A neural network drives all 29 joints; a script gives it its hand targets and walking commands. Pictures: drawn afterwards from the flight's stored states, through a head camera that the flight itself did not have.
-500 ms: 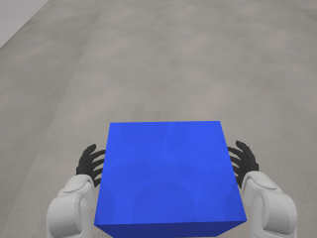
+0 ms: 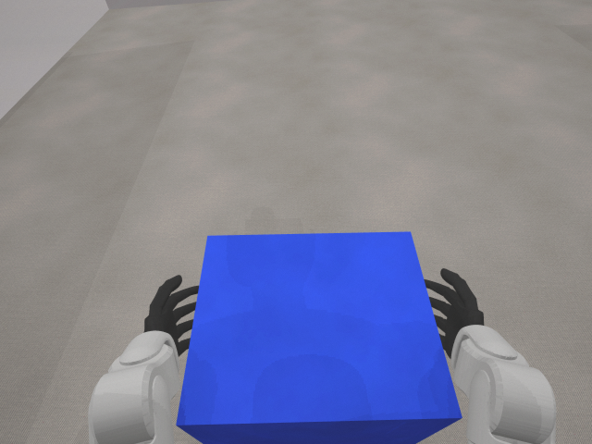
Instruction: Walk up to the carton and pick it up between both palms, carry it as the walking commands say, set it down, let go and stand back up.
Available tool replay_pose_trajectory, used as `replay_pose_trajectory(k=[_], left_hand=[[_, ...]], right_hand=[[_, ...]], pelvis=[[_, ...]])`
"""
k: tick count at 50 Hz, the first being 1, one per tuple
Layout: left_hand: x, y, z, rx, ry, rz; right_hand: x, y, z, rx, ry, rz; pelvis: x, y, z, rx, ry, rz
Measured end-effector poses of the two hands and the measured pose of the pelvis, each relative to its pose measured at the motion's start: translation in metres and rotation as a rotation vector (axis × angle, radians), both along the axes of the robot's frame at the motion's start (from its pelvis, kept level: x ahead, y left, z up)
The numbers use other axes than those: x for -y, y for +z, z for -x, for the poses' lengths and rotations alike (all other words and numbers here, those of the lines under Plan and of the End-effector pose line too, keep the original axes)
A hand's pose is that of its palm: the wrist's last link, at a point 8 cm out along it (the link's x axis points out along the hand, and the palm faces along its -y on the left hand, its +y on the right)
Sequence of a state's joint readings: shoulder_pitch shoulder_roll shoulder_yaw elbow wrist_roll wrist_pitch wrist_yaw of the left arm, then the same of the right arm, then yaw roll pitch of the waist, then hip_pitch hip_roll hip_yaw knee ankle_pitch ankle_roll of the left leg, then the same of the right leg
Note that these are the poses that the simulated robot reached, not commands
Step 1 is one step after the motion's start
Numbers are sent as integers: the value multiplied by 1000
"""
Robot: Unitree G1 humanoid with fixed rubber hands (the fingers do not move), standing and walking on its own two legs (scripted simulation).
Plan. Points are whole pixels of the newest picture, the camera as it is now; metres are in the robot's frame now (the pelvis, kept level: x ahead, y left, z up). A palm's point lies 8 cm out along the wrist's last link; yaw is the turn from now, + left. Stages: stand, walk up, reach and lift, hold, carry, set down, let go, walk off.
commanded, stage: carry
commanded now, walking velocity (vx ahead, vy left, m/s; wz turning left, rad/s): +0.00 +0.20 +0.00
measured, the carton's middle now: (310, 347) +0.26 +0.01 +0.00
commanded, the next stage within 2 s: none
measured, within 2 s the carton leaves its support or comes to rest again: neither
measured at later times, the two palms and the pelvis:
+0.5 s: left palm (91, 378) +0.20 +0.25 +0.07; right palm (404, 376) +0.20 -0.10 +0.07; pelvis -0.05 +0.08 -0.01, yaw -2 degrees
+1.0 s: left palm out of the picture +0.14 +0.36 +0.07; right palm (300, 415) +0.15 +0.01 +0.09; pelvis -0.09 +0.18 +0.00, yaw -1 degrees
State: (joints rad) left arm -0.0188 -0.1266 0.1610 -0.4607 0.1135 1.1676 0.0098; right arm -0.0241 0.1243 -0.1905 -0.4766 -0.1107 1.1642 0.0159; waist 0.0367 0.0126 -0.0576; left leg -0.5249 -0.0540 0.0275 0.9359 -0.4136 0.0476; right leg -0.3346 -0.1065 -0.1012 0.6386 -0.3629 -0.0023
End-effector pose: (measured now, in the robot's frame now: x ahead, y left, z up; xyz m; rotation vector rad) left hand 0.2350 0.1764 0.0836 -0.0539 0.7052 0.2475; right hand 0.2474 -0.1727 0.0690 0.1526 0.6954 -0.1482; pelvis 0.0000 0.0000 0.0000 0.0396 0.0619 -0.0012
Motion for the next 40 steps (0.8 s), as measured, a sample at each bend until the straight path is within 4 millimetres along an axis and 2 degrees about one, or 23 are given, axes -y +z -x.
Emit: replay_pose_trajectory(k=[4,8,12,19,28,35,40], left_hand=[[-20,1,4,9,9,4],[-47,-8,8,16,16,33],[-67,-12,15,8,21,68],[-79,-14,25,5,-7,77],[-81,-9,51,-6,-33,10],[-110,3,66,11,-10,1],[-146,-4,73,25,2,28]], right_hand=[[-20,5,-1,11,12,9],[-47,7,1,17,18,38],[-67,15,6,10,20,69],[-79,16,26,6,-6,80],[-80,-4,61,-6,-30,15],[-110,6,67,14,-7,7],[-146,10,69,29,6,35]], pelvis=[[-17,1,4,-4,11,8],[-40,-4,6,4,15,30],[-58,1,12,13,17,44],[-75,1,29,9,-15,44],[-87,-4,56,6,-32,20],[-111,3,66,10,-8,14],[-143,-3,71,18,5,39]])
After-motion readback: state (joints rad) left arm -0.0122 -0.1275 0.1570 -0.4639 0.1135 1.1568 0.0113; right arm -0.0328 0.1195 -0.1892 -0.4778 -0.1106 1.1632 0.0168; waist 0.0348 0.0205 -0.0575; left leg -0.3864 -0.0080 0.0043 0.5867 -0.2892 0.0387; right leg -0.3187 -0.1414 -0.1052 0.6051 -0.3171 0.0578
